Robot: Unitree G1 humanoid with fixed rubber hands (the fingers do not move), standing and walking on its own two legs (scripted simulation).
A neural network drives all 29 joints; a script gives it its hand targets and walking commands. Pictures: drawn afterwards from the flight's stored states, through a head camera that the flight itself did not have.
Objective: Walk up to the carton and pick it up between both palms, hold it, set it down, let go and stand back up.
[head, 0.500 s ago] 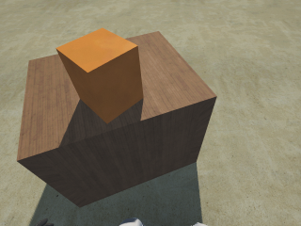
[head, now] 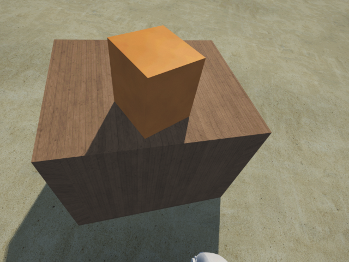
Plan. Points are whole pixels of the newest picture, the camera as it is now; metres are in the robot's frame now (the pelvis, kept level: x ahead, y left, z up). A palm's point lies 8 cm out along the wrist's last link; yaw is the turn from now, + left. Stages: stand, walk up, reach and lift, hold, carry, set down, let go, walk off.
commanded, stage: walk up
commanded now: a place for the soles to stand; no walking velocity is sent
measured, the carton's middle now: (153, 82) +0.66 +0.06 +0.01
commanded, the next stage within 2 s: none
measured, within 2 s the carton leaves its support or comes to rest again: neither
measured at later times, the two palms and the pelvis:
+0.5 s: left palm out of the picture +0.12 +0.24 -0.05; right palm out of the picture +0.11 -0.39 -0.15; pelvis +0.05 -0.09 -0.01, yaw +3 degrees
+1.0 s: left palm out of the picture +0.05 +0.28 -0.14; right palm out of the picture +0.12 -0.35 -0.09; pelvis +0.02 -0.03 -0.02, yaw +12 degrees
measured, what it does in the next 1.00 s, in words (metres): steps on the spot: right foot, then left foot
